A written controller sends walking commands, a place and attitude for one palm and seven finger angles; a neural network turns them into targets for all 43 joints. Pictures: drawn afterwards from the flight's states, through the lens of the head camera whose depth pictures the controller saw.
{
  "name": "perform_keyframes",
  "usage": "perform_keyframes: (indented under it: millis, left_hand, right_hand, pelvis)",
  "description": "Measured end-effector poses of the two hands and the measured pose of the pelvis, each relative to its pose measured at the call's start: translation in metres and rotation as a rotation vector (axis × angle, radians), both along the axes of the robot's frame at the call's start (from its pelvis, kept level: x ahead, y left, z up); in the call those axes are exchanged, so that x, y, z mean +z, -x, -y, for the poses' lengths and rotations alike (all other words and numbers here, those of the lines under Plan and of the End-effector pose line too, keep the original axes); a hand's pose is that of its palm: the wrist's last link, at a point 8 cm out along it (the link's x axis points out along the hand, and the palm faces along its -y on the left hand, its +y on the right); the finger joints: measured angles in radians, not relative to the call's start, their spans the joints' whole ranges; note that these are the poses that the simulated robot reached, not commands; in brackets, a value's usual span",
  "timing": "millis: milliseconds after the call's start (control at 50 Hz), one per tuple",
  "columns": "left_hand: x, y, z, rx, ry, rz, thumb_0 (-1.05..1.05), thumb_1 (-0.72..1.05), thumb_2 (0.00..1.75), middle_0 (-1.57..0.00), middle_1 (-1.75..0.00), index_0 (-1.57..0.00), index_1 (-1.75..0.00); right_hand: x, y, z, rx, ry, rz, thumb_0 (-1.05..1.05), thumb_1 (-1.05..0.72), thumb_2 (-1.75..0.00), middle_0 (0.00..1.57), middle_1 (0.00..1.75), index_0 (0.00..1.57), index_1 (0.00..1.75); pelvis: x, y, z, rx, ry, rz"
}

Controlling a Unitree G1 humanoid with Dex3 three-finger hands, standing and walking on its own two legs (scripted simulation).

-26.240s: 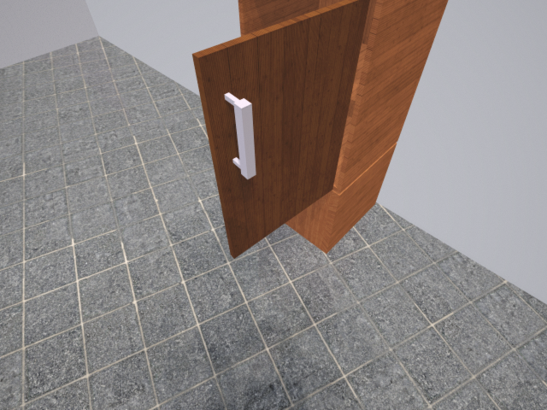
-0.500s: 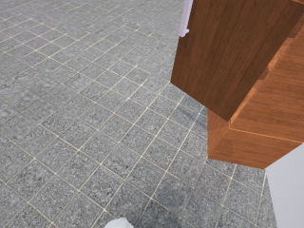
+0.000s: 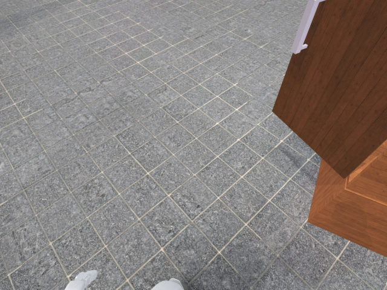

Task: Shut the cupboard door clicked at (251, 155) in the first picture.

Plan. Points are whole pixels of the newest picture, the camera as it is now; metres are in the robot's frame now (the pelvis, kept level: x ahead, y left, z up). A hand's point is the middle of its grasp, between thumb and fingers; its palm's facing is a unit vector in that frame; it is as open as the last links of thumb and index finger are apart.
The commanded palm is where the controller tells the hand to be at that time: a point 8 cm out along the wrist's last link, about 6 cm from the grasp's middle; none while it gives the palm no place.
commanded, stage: walk to a spot facing it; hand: left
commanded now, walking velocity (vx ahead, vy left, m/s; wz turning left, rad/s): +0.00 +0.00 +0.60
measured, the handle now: (308, 25) +0.86 -0.34 +0.09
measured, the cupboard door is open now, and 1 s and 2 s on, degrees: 56 56 56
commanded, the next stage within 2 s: turn to face it in 1.30 s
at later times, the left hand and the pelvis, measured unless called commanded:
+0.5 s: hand out of the picture -0.04 +0.24 -0.18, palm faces +0.37 -0.90 -0.23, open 7.4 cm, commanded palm none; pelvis +0.02 +0.03 +0.00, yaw +20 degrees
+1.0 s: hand (87, 251) +0.22 +0.27 -0.13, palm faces +0.52 -0.82 -0.24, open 7.4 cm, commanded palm none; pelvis +0.21 +0.05 +0.00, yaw +35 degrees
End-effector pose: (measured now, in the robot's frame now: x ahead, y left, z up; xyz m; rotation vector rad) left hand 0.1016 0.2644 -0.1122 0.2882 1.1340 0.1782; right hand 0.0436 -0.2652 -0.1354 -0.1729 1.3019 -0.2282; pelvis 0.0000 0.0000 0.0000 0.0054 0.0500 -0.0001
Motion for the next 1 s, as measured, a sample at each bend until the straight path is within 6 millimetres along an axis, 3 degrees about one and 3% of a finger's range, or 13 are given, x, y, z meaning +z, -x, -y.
perform_keyframes:
  millis: [100,200,280,400,460,520,580,700,800,860,900,1000]
  left_hand:
    - [0.006,0.046,0.012,0.099,-0.002,-0.082,0.0,0.9,0.89,-0.2,-0.3,-0.2,-0.3]
    - [0.002,0.076,0.023,0.189,0.03,-0.099,0.0,0.9,0.89,-0.2,-0.3,-0.2,-0.3]
    - [-0.008,0.106,0.023,0.277,0.064,-0.117,0.0,0.9,0.89,-0.2,-0.3,-0.2,-0.3]
    - [-0.038,0.16,0.005,0.417,0.124,-0.176,0.0,0.9,0.89,-0.21,-0.3,-0.2,-0.3]
    - [-0.041,0.169,-0.008,0.444,0.133,-0.22,0.0,0.9,0.89,-0.2,-0.3,-0.2,-0.3]
    - [-0.032,0.152,-0.023,0.459,0.132,-0.178,0.01,0.91,0.89,-0.2,-0.3,-0.2,-0.3]
    - [-0.02,0.121,-0.038,0.461,0.123,-0.09,0.01,0.91,0.89,-0.2,-0.3,-0.2,-0.3]
    - [-0.001,0.045,-0.058,0.444,0.096,0.046,0.01,0.91,0.89,-0.2,-0.3,-0.2,-0.3]
    - [0.005,-0.028,-0.065,0.407,0.068,0.101,0.01,0.91,0.89,-0.2,-0.3,-0.2,-0.3]
    - [0.003,-0.071,-0.066,0.4,0.039,0.142,0.01,0.91,0.89,-0.2,-0.3,-0.2,-0.3]
    - [0.004,-0.086,-0.063,0.416,0.023,0.163,0.0,0.91,0.89,-0.2,-0.3,-0.2,-0.3]
    - [0.009,-0.081,-0.043,0.546,0.047,0.11,0.0,0.91,0.89,-0.2,-0.3,-0.2,-0.3]
  right_hand:
    - [0.002,-0.023,0.01,0.083,-0.019,0.0,0.0,-0.9,-0.9,0.2,0.3,0.2,0.3]
    - [0.003,-0.048,0.001,0.182,-0.036,-0.02,0.0,-0.91,-0.9,0.2,0.3,0.2,0.3]
    - [0.001,-0.082,-0.021,0.287,-0.038,-0.011,0.0,-0.91,-0.9,0.2,0.3,0.2,0.3]
    - [0.007,-0.147,-0.075,0.454,-0.017,0.122,0.0,-0.91,-0.9,0.2,0.3,0.2,0.3]
    - [0.017,-0.162,-0.094,0.492,-0.01,0.189,0.0,-0.9,-0.9,0.2,0.3,0.2,0.3]
    - [0.026,-0.161,-0.101,0.503,0.002,0.184,0.0,-0.9,-0.9,0.2,0.3,0.2,0.3]
    - [0.028,-0.154,-0.103,0.508,0.005,0.126,0.0,-0.9,-0.9,0.2,0.3,0.21,0.3]
    - [0.019,-0.142,-0.096,0.484,-0.007,-0.02,0.0,-0.9,-0.9,0.21,0.3,0.21,0.3]
    - [0.004,-0.15,-0.084,0.446,-0.023,-0.128,0.0,-0.9,-0.9,0.21,0.3,0.21,0.3]
    - [-0.013,-0.17,-0.076,0.439,-0.032,-0.192,0.0,-0.9,-0.9,0.21,0.3,0.21,0.3]
    - [-0.021,-0.191,-0.075,0.458,-0.032,-0.224,0.0,-0.9,-0.9,0.21,0.3,0.21,0.3]
    - [-0.009,-0.277,-0.097,0.559,-0.038,-0.167,0.0,-0.9,-0.9,0.2,0.3,0.2,0.3]
  pelvis:
    - [0.008,-0.002,0.009,0.088,-0.012,0.016]
    - [0.009,-0.005,0.013,0.171,-0.039,0.024]
    - [0.005,-0.006,0.006,0.238,-0.037,0.029]
    - [-0.012,-0.011,-0.018,0.321,-0.023,0.032]
    - [-0.01,-0.018,-0.028,0.333,-0.018,0.045]
    - [-0.001,-0.027,-0.036,0.366,-0.004,0.052]
    - [0.007,-0.04,-0.042,0.399,0.002,0.056]
    - [0.012,-0.077,-0.049,0.448,-0.003,0.049]
    - [0.005,-0.123,-0.049,0.47,-0.021,0.034]
    - [-0.008,-0.159,-0.047,0.497,-0.032,0.025]
    - [-0.011,-0.175,-0.046,0.525,-0.021,0.03]
    - [0.005,-0.213,-0.052,0.607,-0.032,0.037]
